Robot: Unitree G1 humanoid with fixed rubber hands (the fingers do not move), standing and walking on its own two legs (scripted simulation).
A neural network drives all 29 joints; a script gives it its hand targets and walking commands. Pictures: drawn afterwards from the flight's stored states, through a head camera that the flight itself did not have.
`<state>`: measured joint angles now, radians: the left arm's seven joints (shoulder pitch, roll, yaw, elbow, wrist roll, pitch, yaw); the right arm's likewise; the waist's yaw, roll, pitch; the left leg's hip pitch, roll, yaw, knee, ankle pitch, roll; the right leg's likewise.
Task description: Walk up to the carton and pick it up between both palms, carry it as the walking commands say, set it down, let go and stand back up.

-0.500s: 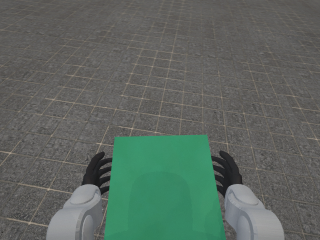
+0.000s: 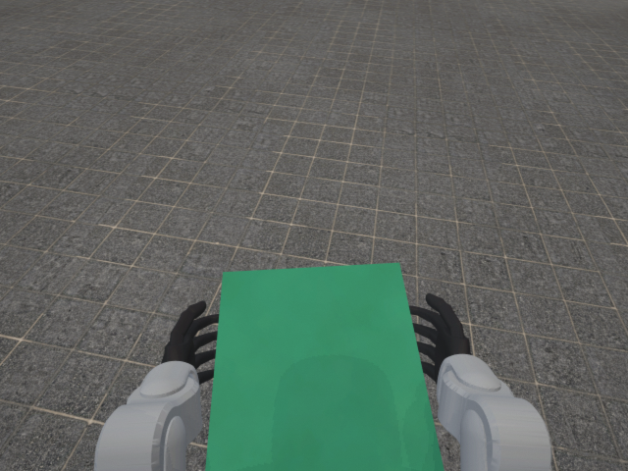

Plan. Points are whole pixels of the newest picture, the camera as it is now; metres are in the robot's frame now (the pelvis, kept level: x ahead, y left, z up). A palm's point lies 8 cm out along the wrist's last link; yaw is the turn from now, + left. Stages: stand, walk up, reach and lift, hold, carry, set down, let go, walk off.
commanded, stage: carry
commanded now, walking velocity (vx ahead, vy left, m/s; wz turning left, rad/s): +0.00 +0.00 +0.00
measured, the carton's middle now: (317, 390) +0.25 +0.00 +0.01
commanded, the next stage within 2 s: none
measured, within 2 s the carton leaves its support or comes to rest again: neither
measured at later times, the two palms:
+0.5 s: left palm (180, 377) +0.22 +0.15 +0.09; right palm (454, 375) +0.23 -0.14 +0.09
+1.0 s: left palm (202, 399) +0.23 +0.14 +0.02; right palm (443, 398) +0.23 -0.15 +0.03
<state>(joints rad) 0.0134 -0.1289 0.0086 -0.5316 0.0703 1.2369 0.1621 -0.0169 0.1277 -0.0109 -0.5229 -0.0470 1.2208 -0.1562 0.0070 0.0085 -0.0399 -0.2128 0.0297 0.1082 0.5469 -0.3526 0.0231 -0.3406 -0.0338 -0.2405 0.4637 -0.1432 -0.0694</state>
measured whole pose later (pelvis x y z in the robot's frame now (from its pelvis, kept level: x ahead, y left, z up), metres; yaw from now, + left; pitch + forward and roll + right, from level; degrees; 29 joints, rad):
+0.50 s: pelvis -0.01 +0.00 +0.00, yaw +0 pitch +0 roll +0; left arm -0.04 -0.13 0.03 -0.38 0.09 1.26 0.14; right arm -0.04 0.13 -0.03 -0.39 -0.07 1.24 -0.15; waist 0.00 -0.01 -0.13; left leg -0.20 0.01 0.11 0.55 -0.35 0.03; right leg -0.34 -0.05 -0.23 0.49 -0.15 -0.06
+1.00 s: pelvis -0.04 +0.00 +0.00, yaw +0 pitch +0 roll +1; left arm -0.13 -0.13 0.09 0.13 0.23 0.82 0.07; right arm -0.15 0.13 -0.08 0.12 -0.21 0.81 -0.08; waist -0.01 -0.01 -0.06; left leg -0.25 0.01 0.13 0.56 -0.31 0.03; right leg -0.37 -0.05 -0.22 0.47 -0.09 -0.08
